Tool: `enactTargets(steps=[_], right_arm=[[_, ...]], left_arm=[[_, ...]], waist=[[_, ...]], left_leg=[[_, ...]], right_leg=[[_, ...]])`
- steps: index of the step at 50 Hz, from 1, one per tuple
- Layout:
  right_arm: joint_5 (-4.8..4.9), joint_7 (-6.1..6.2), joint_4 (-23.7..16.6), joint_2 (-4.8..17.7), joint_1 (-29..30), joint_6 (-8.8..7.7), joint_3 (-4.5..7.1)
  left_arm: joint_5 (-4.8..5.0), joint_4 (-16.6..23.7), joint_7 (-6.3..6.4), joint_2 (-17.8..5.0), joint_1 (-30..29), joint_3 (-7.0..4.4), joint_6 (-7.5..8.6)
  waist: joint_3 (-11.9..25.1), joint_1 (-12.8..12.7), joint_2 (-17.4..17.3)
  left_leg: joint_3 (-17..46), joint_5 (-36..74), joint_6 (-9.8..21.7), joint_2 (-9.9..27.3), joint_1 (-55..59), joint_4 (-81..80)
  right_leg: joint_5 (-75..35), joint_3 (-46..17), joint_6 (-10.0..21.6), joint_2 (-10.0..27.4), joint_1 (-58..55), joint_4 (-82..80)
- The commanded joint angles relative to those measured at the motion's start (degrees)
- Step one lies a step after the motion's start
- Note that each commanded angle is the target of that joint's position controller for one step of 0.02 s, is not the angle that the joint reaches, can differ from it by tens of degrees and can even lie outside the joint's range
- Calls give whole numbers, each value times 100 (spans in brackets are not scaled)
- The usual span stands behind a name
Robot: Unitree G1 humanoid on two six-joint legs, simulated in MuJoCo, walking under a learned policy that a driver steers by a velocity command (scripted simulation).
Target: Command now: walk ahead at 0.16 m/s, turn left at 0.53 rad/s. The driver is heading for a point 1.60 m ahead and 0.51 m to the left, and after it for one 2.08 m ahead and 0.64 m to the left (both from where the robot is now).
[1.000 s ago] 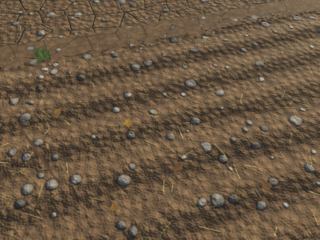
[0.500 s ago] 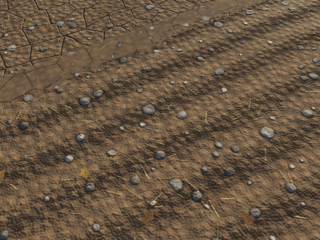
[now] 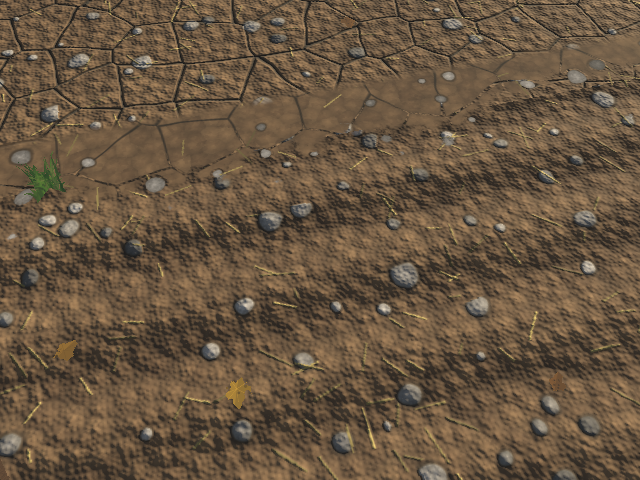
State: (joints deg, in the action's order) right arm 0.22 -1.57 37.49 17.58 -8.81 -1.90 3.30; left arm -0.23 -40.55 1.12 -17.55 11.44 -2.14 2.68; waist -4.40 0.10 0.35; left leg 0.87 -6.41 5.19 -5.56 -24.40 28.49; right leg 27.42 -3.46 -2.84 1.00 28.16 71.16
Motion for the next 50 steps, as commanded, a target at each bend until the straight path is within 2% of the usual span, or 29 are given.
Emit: enactTargets(steps=[1,3,6,10,12,14,15,16,17,18,19,20,21,23,25,28,32,34,35,36,37,38,39,40,41,42,45,48,50], right_arm=[[-58,88,-376,831,-20,22,251],[-41,150,-342,916,-32,50,285],[42,263,-345,953,26,196,303],[43,329,-383,935,39,356,304],[45,320,-393,899,7,384,299],[111,325,-444,799,157,406,269],[109,327,-455,617,25,407,219],[9,307,-455,274,-433,399,131],[28,297,-607,596,-375,337,215],[4,297,-448,1027,-504,325,353],[67,307,-328,1099,-452,381,415],[93,340,-231,967,-497,478,409],[89,345,-252,846,-463,539,381],[134,319,-360,562,-287,572,299],[142,300,-512,443,-13,556,256],[102,221,-632,362,111,539,209],[98,113,-654,488,-25,582,270],[93,62,-549,456,-360,589,308],[74,80,-456,525,-584,583,357],[69,139,-458,890,-753,559,470],[29,222,-649,1539,-714,521,572],[-221,162,-668,1400,-870,378,530],[-233,151,-619,1236,-627,273,461],[-104,187,-611,1064,-269,233,422],[12,222,-640,871,-65,238,349],[47,264,-651,836,52,255,315],[-22,341,-616,703,-4,279,246],[-26,368,-522,713,-109,292,236],[-57,351,-488,761,-101,315,238]], left_arm=[[-40,275,98,-525,561,-162,-77],[-72,260,158,-447,521,-135,-105],[-52,305,164,-444,242,-134,-154],[0,462,92,-455,-247,-155,-145],[17,494,46,-498,-291,-187,-72],[31,407,7,-518,10,-243,22],[-18,381,22,-726,140,-311,52],[-126,504,80,-1179,-1,-403,4],[-299,414,47,-1228,121,-440,-52],[-244,511,39,-936,26,-375,-52],[-172,544,60,-679,-139,-316,-69],[-90,591,76,-551,-307,-278,-101],[-38,590,100,-534,-405,-267,-131],[-77,556,150,-554,-373,-277,-203],[-101,500,192,-617,-207,-322,-262],[-64,468,180,-805,-239,-417,-304],[49,404,98,-942,-328,-490,-304],[154,363,87,-949,-460,-503,-304],[179,263,79,-807,-291,-474,-296],[64,196,48,-546,-48,-417,-294],[-251,488,18,-252,-158,-291,-295],[-141,650,89,-510,-776,-370,-255],[1,624,122,-671,-890,-430,-273],[11,524,160,-678,-767,-464,-300],[-31,422,197,-687,-668,-486,-329],[-64,404,198,-672,-569,-494,-330],[12,310,133,-516,-397,-449,-293],[22,333,89,-350,-571,-356,-295],[33,349,48,-333,-621,-326,-293]], waist=[[1022,-236,-342],[1212,-224,-408],[1437,-141,-529],[1220,25,-830],[1164,46,-971],[1132,-180,-1011],[1153,-147,-781],[1274,224,643],[1120,163,1774],[1085,105,1174],[992,100,763],[905,140,593],[802,115,623],[712,31,816],[815,-147,999],[1002,-220,1091],[1000,-183,1168],[970,52,1047],[973,111,829],[926,51,-188],[807,-99,-2003],[1193,453,-1534],[930,299,-1062],[765,106,-831],[745,35,-760],[773,-45,-815],[1014,-69,-795],[1004,65,-822],[931,136,-900]], left_leg=[[1543,3149,1193,1494,779,-913],[1427,3408,1130,1404,727,-795],[1505,2345,874,1236,699,-684],[2028,617,677,1144,684,-650],[2351,743,632,1181,915,-433],[2518,801,403,1013,991,-67],[2383,98,142,762,692,322],[1490,-2041,-233,65,13,1575],[810,-3269,-512,-325,-1000,2676],[872,-3004,-686,41,-1112,3644],[808,-2600,-794,135,-1155,3996],[717,-2340,-924,214,-1153,4201],[632,-2084,-1016,272,-1204,4324],[285,-1761,-1112,331,-1090,3925],[147,-1726,-1161,449,-1072,3357],[-26,-1754,-1084,650,-476,2434],[-314,-1540,-836,646,212,1364],[-511,-801,-556,528,819,260],[-453,-345,-368,406,1360,-292],[563,889,-51,1004,2154,-699],[2586,2990,874,2480,2641,-603],[2964,2340,1557,2785,2127,-888],[2483,1672,1317,2427,1930,-980],[2122,1230,971,2093,1803,-955],[1936,1171,779,1918,1748,-928],[1811,1368,740,1788,1591,-908],[1604,1571,744,1632,1737,-850],[1626,1329,724,1598,1841,-780],[1732,1026,779,1625,1649,-777]], right_leg=[[-287,-43,-192,143,207,-597],[-616,-30,-318,43,155,-1172],[-1274,-113,-378,-47,-9,-1819],[-1382,-231,-305,-202,-181,-2721],[-1216,-271,-218,-280,-344,-3267],[-1867,-200,-39,-260,-980,-4534],[-2451,-495,170,265,-1580,-4979],[-3812,-1644,759,1606,-2225,-4993],[-4493,-2902,1718,2315,-2222,-5228],[-4339,-2637,1853,2281,-2174,-5167],[-4097,-1949,1608,1895,-2097,-5041],[-3860,-1430,1393,1563,-2048,-4989],[-3817,-1158,1349,1460,-1974,-5010],[-3708,-601,1324,1190,-1924,-5142],[-3769,-469,1441,1305,-2264,-5149],[-3791,-248,1509,1504,-2281,-5126],[-3553,-85,1456,1684,-2141,-5020],[-3260,133,1199,1621,-1929,-4669],[-2806,369,896,1447,-1606,-4280],[-1662,921,360,1019,-668,-3207],[1050,1124,-210,170,1006,-1532],[1220,167,-184,-17,1129,-616],[737,-17,-92,91,1161,-327],[201,-74,-48,146,1192,-410],[-108,-105,-73,173,1141,-498],[-389,-79,-125,102,935,-451],[-797,3,-209,-21,654,-766],[-882,19,-250,28,360,-1752],[-758,41,-231,48,-10,-2233]])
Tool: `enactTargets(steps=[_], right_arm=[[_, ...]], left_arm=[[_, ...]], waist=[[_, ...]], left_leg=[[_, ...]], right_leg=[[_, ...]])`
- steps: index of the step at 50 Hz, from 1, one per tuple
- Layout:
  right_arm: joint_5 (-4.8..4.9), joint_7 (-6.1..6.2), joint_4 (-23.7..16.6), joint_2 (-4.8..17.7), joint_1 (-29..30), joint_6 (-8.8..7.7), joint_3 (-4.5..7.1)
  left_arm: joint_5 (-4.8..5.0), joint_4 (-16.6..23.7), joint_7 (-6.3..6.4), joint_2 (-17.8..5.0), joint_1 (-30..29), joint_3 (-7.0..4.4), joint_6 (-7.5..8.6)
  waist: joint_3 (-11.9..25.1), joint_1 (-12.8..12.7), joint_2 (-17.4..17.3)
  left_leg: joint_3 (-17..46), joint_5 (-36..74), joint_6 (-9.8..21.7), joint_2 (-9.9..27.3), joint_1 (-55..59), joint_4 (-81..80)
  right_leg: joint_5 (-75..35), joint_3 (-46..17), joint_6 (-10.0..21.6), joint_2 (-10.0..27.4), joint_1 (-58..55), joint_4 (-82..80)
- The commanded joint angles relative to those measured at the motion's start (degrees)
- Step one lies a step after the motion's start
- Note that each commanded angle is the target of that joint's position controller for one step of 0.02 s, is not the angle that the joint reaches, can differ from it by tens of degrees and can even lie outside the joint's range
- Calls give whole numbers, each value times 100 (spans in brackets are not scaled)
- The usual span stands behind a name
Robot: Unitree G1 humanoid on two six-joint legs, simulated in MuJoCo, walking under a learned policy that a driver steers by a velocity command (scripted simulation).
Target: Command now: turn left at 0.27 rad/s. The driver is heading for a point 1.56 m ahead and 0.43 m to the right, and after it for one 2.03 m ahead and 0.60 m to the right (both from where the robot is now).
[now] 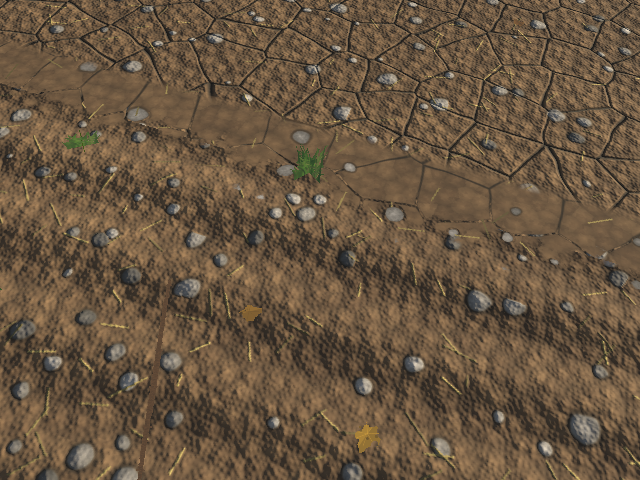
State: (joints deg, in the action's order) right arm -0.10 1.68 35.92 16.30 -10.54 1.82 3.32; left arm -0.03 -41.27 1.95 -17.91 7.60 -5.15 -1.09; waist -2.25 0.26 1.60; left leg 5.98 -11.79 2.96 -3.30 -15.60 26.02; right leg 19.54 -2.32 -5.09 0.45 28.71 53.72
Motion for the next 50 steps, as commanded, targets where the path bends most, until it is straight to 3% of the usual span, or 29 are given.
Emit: enactTargets(steps=[1,4,6,7,8,9,10,11,13,15,17,18,19,20,21,23,26,30,34,36,38,39,40,41,42,43,44,46,50], right_arm=[[-50,5,-309,811,135,-54,197],[-95,-81,-142,484,212,-83,38],[-78,-127,32,398,167,-138,-21],[-135,-129,101,419,-18,-198,-16],[-213,-128,120,590,-289,-245,49],[-211,-89,107,550,-232,-260,61],[-192,-33,87,676,81,-243,97],[-171,10,37,584,204,-216,107],[-110,13,-39,441,224,-171,124],[-11,-66,-82,268,234,-298,127],[35,-140,4,258,-76,-499,170],[26,-154,96,418,-401,-583,236],[10,-149,251,690,-944,-641,325],[-7,-191,390,1078,-1276,-678,431],[-72,-174,375,912,-1160,-712,377],[33,-107,318,623,-888,-740,290],[-22,-77,375,620,-808,-715,262],[25,-77,554,865,-939,-673,295],[145,-122,722,1171,-1074,-619,364],[183,-119,750,1308,-999,-584,401],[171,-76,712,1209,-1041,-570,350],[-74,-78,538,750,-1128,-602,183],[-92,-121,148,271,-1412,-767,1],[165,-155,96,942,-614,-893,149],[279,-169,-21,1028,-347,-961,167],[162,-118,61,954,-366,-988,137],[18,-85,127,941,-447,-971,160],[-47,-107,204,878,-588,-848,166],[-101,-126,219,595,-232,-712,70]], left_arm=[[24,389,-59,-299,-165,-13,84],[40,301,-138,-212,-18,46,104],[-3,238,-185,-162,126,90,144],[-71,292,-169,-390,104,68,159],[-65,413,-137,-882,15,-21,157],[11,353,-159,-961,-92,-72,158],[42,416,-185,-797,-137,-51,170],[26,367,-168,-621,-67,6,181],[76,326,-126,-647,192,-4,179],[85,324,-74,-705,426,-17,181],[132,480,-29,-682,179,-18,167],[150,657,-20,-534,-118,24,166],[172,866,-14,-245,-405,99,197],[224,1064,-37,-151,-576,132,246],[219,1075,-42,-427,-497,42,288],[221,903,-140,-392,-54,25,338],[187,946,-296,-237,-284,75,366],[170,1183,-453,38,-739,221,348],[192,1341,-555,-142,-949,194,321],[152,1330,-559,-378,-638,72,292],[154,882,-458,-894,1001,-251,213],[221,732,-323,-1340,1851,-386,142],[179,927,-351,-1825,1596,-354,248],[151,942,-403,-1269,1549,-228,350],[100,862,-402,-1031,1309,-142,425],[93,901,-400,-876,964,-87,467],[46,950,-397,-759,627,-52,476],[-33,1004,-356,-650,364,-19,511],[26,674,-244,-594,672,27,587]], waist=[[709,110,-1023],[635,102,-992],[463,-93,-766],[482,6,-521],[466,316,118],[455,364,691],[337,172,692],[501,156,761],[306,99,881],[-17,75,955],[-71,297,868],[-73,490,461],[-30,683,-302],[-156,711,-1197],[-387,543,-924],[-321,301,-693],[-269,382,-651],[-216,546,-684],[-298,504,-778],[-52,176,-853],[898,-703,-586],[1384,-918,468],[2318,-358,1502],[1976,-776,609],[1133,-623,574],[763,-360,94],[540,-103,56],[482,148,265],[271,45,148]], left_leg=[[1197,1440,1012,1415,658,-525],[1145,1109,960,1381,310,-500],[964,682,650,1163,49,-427],[840,305,362,941,-30,-277],[471,-210,107,516,-95,70],[-21,-348,-154,185,130,141],[-173,-289,-281,150,310,355],[-332,-523,-304,112,433,491],[-567,-1466,-234,-36,120,780],[-569,-1604,-122,-34,-137,851],[-356,-1470,17,158,389,405],[80,-1749,168,505,947,-83],[1086,-2499,458,1143,1682,-748],[2801,-3027,1007,2268,2045,-1592],[3115,-2759,1310,2644,1859,-1604],[2228,-2012,1105,2371,2023,-1579],[668,-186,732,1871,1809,-1736],[-469,663,611,1662,1463,-1712],[-919,993,466,1857,1392,-1565],[-1241,2892,319,1913,1499,-863],[-1717,4082,-3,1573,721,1370],[-1701,791,-301,1246,-914,3391],[-593,-2389,-527,186,-2604,5025],[73,-1871,-455,416,-3179,5455],[-68,-1266,-317,635,-3452,5242],[-74,-786,-281,885,-3100,4819],[-45,-476,-306,1040,-2654,4354],[-63,-159,-379,1099,-2146,4032],[-284,733,-642,1034,-2301,2956]], right_leg=[[81,-50,20,147,-314,-740],[-68,58,102,207,-1170,-1673],[-1222,114,257,131,-1892,-3049],[-1996,-241,368,369,-2155,-3061],[-2986,-661,615,766,-2094,-2778],[-2285,-889,965,810,-1582,-2877],[-1796,-1123,1095,815,-1262,-3084],[-1089,-1244,1107,803,-1212,-3203],[959,-1585,1255,762,-1030,-3419],[2337,-2116,1411,874,-830,-3710],[2342,-2149,1349,715,-385,-3582],[2027,-1768,1117,411,166,-3055],[1524,-988,777,-125,1014,-1833],[1149,-509,655,-346,1850,-465],[1177,-738,672,0,2260,459],[479,-762,677,267,2442,970],[-403,-358,512,428,2106,693],[-1129,135,370,453,1346,-511],[-1097,521,635,288,582,-1351],[-850,767,918,-31,-152,-1611],[-1022,887,1318,-543,-2590,-1933],[-838,-801,1710,514,-4216,-2051],[1159,-4560,2766,1854,-5169,-3374],[1615,-4606,2550,1862,-4832,-4022],[1169,-3785,2349,1712,-4123,-4012],[355,-3106,2195,1452,-3281,-3935],[-387,-2528,2080,1174,-2571,-3917],[-1109,-2080,2092,906,-1911,-4131],[-2260,-1247,2045,734,-1670,-4277]])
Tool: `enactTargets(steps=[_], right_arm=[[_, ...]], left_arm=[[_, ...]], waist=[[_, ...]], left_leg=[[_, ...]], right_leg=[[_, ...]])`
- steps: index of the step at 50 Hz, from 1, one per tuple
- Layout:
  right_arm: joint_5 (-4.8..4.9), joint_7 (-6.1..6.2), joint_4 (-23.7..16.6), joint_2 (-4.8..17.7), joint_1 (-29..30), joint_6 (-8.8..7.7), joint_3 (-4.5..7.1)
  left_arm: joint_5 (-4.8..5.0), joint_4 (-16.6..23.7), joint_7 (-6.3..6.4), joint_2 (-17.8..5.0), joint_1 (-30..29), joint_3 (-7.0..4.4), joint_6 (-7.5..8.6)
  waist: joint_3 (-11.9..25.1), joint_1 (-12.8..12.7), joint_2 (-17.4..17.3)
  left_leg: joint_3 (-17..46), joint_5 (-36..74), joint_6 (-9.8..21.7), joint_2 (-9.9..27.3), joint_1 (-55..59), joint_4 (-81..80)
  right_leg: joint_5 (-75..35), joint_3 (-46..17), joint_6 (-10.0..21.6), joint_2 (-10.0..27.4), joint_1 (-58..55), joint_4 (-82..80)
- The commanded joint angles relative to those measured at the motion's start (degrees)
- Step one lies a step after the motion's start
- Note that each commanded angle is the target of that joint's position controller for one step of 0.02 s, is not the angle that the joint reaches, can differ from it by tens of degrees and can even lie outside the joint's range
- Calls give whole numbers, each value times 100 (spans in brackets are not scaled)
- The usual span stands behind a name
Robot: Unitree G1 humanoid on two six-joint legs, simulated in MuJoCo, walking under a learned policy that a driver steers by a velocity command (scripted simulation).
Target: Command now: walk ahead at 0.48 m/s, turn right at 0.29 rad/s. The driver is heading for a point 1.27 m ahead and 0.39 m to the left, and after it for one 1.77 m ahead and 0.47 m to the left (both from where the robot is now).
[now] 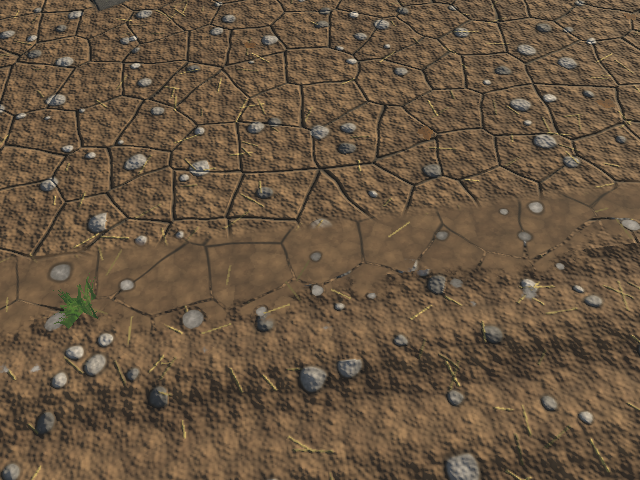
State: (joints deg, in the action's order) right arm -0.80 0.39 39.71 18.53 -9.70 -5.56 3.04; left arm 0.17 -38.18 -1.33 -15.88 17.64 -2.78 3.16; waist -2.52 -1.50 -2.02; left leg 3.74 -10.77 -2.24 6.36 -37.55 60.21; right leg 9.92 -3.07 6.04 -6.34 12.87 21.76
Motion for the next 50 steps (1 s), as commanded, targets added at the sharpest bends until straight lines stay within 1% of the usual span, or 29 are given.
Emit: enactTargets(steps=[1,3,6,11,13,14,15,16,17,18,19,20,21,22,23,26,30,32,34,36,38,39,40,41,42,43,44,47,50], right_arm=[[-18,-13,-188,301,-105,15,65],[37,-71,-235,194,298,-25,9],[148,-180,-367,141,870,-69,-44],[199,-402,-627,144,1341,-107,-76],[192,-463,-652,190,1171,-106,-54],[169,-457,-605,301,898,-88,1],[153,-429,-483,499,336,-69,109],[156,-375,-332,737,-495,-52,233],[91,-301,-258,1281,-1359,-9,386],[226,-298,-181,1176,-1550,7,376],[261,-248,-172,769,-1536,61,266],[206,-203,-272,685,-1218,101,239],[153,-188,-325,648,-872,121,228],[125,-167,-391,524,-637,112,186],[81,-148,-464,530,-502,124,173],[132,-85,-433,597,-392,129,201],[213,22,-276,818,-645,200,284],[235,43,-168,844,-918,252,297],[273,56,-118,805,-1037,290,297],[254,62,-119,772,-1017,316,301],[216,44,-163,578,-945,337,251],[161,10,-244,235,-963,315,129],[256,5,-392,-162,-1656,265,-5],[324,17,-384,254,-1749,249,44],[315,26,-361,659,-1283,281,160],[245,37,-427,703,-899,317,188],[187,25,-499,643,-680,323,198],[246,-46,-540,345,-672,403,184],[198,-66,-672,165,-382,454,132]], left_arm=[[9,277,104,-786,-233,-196,163],[21,135,126,-822,-71,-183,164],[37,-100,141,-964,243,-197,191],[3,-451,163,-1003,581,-218,77],[-1,-468,201,-1062,491,-230,10],[-17,-447,229,-1129,435,-240,-19],[-44,-413,259,-1179,363,-241,-68],[-46,-340,295,-1190,197,-220,-93],[-143,-125,302,-897,468,-106,-4],[-182,-185,224,-423,849,62,128],[-9,-32,118,-953,398,-39,300],[172,207,63,-997,-210,-38,403],[89,314,57,-910,-513,-7,472],[-56,321,88,-921,-573,-51,460],[-99,339,88,-873,-458,-55,420],[-141,297,127,-671,-263,6,280],[-134,498,127,-401,-1202,124,286],[-49,559,97,-463,-1523,97,320],[8,598,78,-614,-1627,27,351],[35,580,67,-777,-1524,-71,385],[20,432,96,-917,-897,-197,422],[-75,388,139,-1161,-215,-285,444],[-173,241,156,-1644,378,-417,364],[-46,163,99,-1380,516,-389,315],[-19,234,113,-994,264,-291,298],[-50,251,125,-846,6,-238,268],[-73,213,126,-708,-189,-192,252],[-83,72,140,-549,-347,-159,297],[-54,-124,135,-741,-276,-239,342]], waist=[[247,124,543],[178,-74,582],[-56,-347,538],[-251,-466,414],[-48,-300,514],[245,-142,648],[668,167,724],[1136,659,647],[1981,793,-145],[2592,636,-1322],[2337,844,-635],[1559,825,-293],[855,600,275],[585,396,423],[439,209,234],[309,6,-19],[226,355,-142],[302,509,-215],[340,498,-307],[364,372,-434],[558,0,-472],[1168,-317,-68],[2001,-173,1541],[1893,-194,1887],[1154,-325,1200],[707,-294,787],[388,-214,670],[180,-6,932],[67,-3,715]], left_leg=[[-88,1041,-123,59,-106,-900],[-182,1824,-59,-36,94,-1730],[-264,2357,100,-142,148,-2447],[-271,1454,468,-334,-539,-2957],[-450,883,659,-588,-132,-3044],[-643,616,763,-801,385,-2972],[-814,468,905,-1030,1155,-2955],[-640,914,1137,-981,2483,-3170],[1272,1198,1859,286,4822,-2945],[3945,647,2752,1365,6292,-3634],[3892,-198,2452,1183,6232,-3981],[3115,-274,2201,1002,5507,-4104],[2624,208,2066,766,4508,-4315],[2258,754,1976,560,3872,-4453],[2115,1115,2001,419,3379,-4601],[1587,1709,2038,194,2507,-4791],[1030,1258,1610,-299,1793,-4694],[1234,829,1475,-260,1902,-4563],[1604,404,1361,-128,2261,-4287],[1970,230,1237,30,2595,-3922],[1965,321,1009,-167,2518,-3258],[1600,-47,810,-479,2091,-1981],[695,-1851,413,-1272,340,-80],[619,-2306,310,-921,-617,984],[650,-1761,262,-686,-860,1385],[451,-1327,227,-509,-773,1399],[420,-1018,207,-362,-663,1173],[245,-655,186,-109,-223,769],[214,-314,108,-27,-446,207]], right_leg=[[-1445,-974,824,1341,-134,-1073],[-1338,-657,608,1232,-164,-1090],[-923,-612,506,1448,-446,-1255],[-1899,-445,482,1911,-1832,-863],[-3384,-219,366,1918,-2063,-422],[-4595,-119,295,1868,-2119,-22],[-5661,25,210,1756,-2106,736],[-5710,243,23,1585,-1511,1862],[-3801,427,-329,1153,445,3890],[1785,100,-776,8,2298,5776],[1837,-599,-666,342,2976,6075],[1499,-554,-615,643,3227,5855],[1214,-406,-571,817,3178,5255],[1017,-362,-595,992,2884,4740],[952,-322,-663,1035,2585,4534],[825,-95,-952,1086,2231,3638],[-957,83,-1108,774,1494,1789],[-1451,17,-1110,600,1207,1270],[-1346,-185,-1030,593,1112,900],[-925,-286,-861,625,939,730],[-632,-180,-570,702,10,414],[-288,-804,-226,1429,-1168,437],[902,-3087,649,2746,-3065,71],[2302,-4434,847,3116,-3095,-384],[2466,-3740,623,2865,-2479,-509],[1717,-2881,447,2623,-1861,-517],[958,-2248,400,2374,-1344,-623],[-4,-1146,365,2031,-699,-1004],[-661,-614,520,2139,-716,-1231]])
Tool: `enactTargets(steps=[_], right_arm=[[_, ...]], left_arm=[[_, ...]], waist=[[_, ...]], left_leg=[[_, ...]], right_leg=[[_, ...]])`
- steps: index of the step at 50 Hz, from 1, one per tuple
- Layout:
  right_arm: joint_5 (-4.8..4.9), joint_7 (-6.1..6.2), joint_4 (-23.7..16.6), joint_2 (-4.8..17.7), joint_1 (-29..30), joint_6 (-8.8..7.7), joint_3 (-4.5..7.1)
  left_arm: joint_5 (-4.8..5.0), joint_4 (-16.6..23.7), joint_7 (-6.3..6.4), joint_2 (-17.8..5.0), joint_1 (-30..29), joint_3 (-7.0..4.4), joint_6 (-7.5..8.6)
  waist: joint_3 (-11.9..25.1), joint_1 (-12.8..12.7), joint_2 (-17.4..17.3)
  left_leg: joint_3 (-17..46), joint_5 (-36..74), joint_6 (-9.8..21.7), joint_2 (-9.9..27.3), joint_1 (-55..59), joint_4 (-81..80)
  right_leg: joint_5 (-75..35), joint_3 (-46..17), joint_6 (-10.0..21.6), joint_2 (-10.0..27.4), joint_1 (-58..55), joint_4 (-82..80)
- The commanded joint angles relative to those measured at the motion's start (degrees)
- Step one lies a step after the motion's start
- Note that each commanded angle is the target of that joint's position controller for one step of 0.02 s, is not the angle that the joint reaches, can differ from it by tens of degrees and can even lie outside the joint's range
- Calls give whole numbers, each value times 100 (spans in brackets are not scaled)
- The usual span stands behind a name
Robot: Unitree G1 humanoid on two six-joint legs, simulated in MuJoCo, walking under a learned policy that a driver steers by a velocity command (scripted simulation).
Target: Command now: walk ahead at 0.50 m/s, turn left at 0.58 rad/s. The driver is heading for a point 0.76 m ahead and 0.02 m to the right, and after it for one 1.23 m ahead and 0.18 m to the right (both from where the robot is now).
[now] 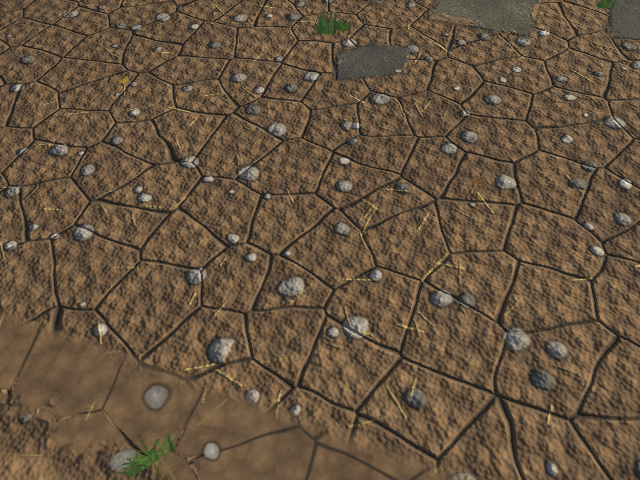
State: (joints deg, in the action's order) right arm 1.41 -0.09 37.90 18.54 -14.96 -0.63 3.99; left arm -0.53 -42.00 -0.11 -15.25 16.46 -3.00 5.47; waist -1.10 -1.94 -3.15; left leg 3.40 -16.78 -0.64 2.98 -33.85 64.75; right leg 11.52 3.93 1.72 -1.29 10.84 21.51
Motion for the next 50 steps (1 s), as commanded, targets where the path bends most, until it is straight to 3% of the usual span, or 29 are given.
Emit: enactTargets(steps=[1,6,9,11,13,14,15,16,17,18,19,20,21,22,24,27,32,37,40,41,42,43,44,45,46,47,48,49,50], right_arm=[[-30,-30,-518,138,240,-42,24],[-15,-193,-662,9,982,-134,-51],[13,-292,-844,0,1426,-145,-65],[8,-343,-948,89,1523,-137,-26],[-37,-346,-937,310,1180,-95,92],[-50,-321,-797,490,551,-76,208],[-25,-231,-538,770,-417,-45,383],[-20,-99,-384,1228,-1012,-10,474],[-10,-114,-521,1352,-900,-94,411],[-72,-156,-487,864,-828,-160,274],[-105,-160,-425,742,-589,-212,218],[-110,-164,-364,588,-232,-258,165],[-147,-166,-352,384,25,-311,102],[-184,-162,-341,311,173,-356,76],[-200,-157,-205,322,230,-481,92],[-267,-96,28,364,116,-564,120],[-222,-3,244,464,21,-552,126],[-113,52,571,612,-388,-369,202],[-71,137,570,829,-245,-220,266],[-71,174,550,900,-189,-173,282],[-56,208,525,907,-94,-134,269],[-98,241,453,787,-145,-170,200],[-292,118,188,-62,-812,-328,-73],[-151,15,180,276,-340,-559,-57],[80,-54,-21,571,239,-692,23],[58,-45,-97,522,433,-767,-17],[-95,-6,-71,530,506,-781,10],[-165,14,-62,598,433,-723,61],[-206,24,-57,597,327,-645,78]], left_arm=[[10,200,16,-863,-140,-240,106],[53,-37,46,-1066,-57,-278,25],[127,-207,47,-1201,161,-315,-51],[184,-274,49,-1304,195,-351,-120],[233,-279,91,-1491,162,-409,-188],[259,-291,110,-1521,154,-410,-226],[239,-289,127,-1375,198,-340,-223],[-6,-140,80,-765,474,-120,-163],[35,-46,-2,-556,749,26,-6],[281,-23,-63,-1154,148,-147,80],[399,121,-84,-1122,-249,-126,121],[316,72,-42,-1000,-335,-106,114],[221,6,-25,-1006,-257,-135,57],[215,-101,-38,-957,-19,-138,-32],[214,-233,-23,-758,202,-118,-185],[208,-131,22,-634,-195,-114,-261],[175,54,-115,-411,-859,-42,-178],[161,463,-311,-343,-1510,16,-170],[158,619,-396,-529,-1300,-74,-206],[153,571,-389,-689,-891,-162,-234],[162,411,-345,-942,-110,-309,-247],[180,233,-244,-1349,807,-492,-286],[238,236,-189,-1946,879,-606,-273],[201,376,-188,-1502,1027,-469,-211],[139,366,-178,-1226,824,-386,-172],[156,419,-166,-1112,459,-352,-151],[157,496,-158,-950,68,-300,-155],[71,621,-130,-833,-215,-247,-150],[43,695,-110,-832,-365,-244,-161]], waist=[[-76,25,769],[-220,-218,645],[-364,-332,623],[-359,-255,667],[-10,51,864],[360,445,813],[844,943,616],[1402,905,-554],[2388,607,-1155],[2001,930,-313],[1195,832,-239],[744,571,147],[520,376,24],[441,207,-101],[339,76,-52],[-26,168,53],[-256,433,62],[-491,671,142],[-131,392,-122],[177,144,-226],[604,-313,-161],[1142,-744,266],[1683,-123,1826],[2426,-497,1232],[1642,-594,965],[1056,-371,487],[622,-123,233],[436,96,387],[356,232,446]], left_leg=[[246,495,-73,331,-884,-486],[-132,1723,20,255,-570,-2000],[-358,1657,171,181,-482,-2557],[-543,1229,351,46,-305,-2795],[-868,651,600,-335,450,-2877],[-952,681,785,-571,1388,-3125],[-779,1047,1007,-671,2954,-3431],[1267,1027,1524,681,4991,-3465],[4214,128,2439,1910,5824,-4431],[3619,-8,2116,1815,5444,-4661],[2647,382,1875,1609,4598,-4694],[1967,864,1651,1337,3770,-4779],[1501,1338,1547,1142,3208,-4923],[1188,1488,1497,1028,2809,-5139],[729,1847,1528,1001,2439,-5452],[56,2140,1392,915,2433,-5674],[-731,2112,1086,818,2738,-5846],[-968,2740,1010,1220,3890,-5469],[-1195,5060,809,1277,4235,-4565],[-1279,5922,723,1228,4206,-3898],[-1426,6091,564,1052,3830,-2808],[-1439,4761,328,799,2628,-1223],[-1128,-746,-96,-415,-92,963],[216,-1700,-24,-651,-821,1673],[363,-1212,121,-313,-1282,1606],[291,-724,198,-59,-1194,1102],[231,-475,164,119,-911,555],[239,-335,94,216,-468,334],[201,-336,-16,217,-204,188]], right_leg=[[-1031,-1142,968,1657,-598,-1230],[-1529,-170,774,1515,-795,-1247],[-1711,99,679,1634,-1157,-1162],[-2536,287,580,1720,-1449,-870],[-4519,533,458,1704,-1610,-18],[-5106,658,375,1617,-1424,876],[-4668,763,205,1426,-628,2104],[-924,768,-43,955,1437,4047],[2245,-244,-200,70,2771,5557],[1902,-843,-143,400,3255,5824],[1489,-734,-56,618,3360,5589],[1051,-715,-59,879,3136,5128],[753,-768,-96,1027,2827,4786],[511,-812,-138,1099,2472,4694],[234,-817,-257,1069,2293,4528],[-522,-1049,-389,945,2793,3860],[-1950,-737,-314,734,2703,2184],[-1381,-452,-25,635,3186,1432],[-451,16,280,244,2562,1370],[-182,174,416,17,1961,1418],[-339,222,609,-225,830,1164],[-572,-574,912,102,-907,941],[228,-3756,2036,1647,-3046,648],[800,-5266,2279,2012,-3557,-216],[596,-4421,1950,1871,-3088,-385],[163,-3740,1752,1637,-2232,-409],[-507,-3219,1627,1425,-1403,-481],[-1541,-2861,1599,1288,-788,-559],[-2362,-2635,1605,1191,-412,-593]])
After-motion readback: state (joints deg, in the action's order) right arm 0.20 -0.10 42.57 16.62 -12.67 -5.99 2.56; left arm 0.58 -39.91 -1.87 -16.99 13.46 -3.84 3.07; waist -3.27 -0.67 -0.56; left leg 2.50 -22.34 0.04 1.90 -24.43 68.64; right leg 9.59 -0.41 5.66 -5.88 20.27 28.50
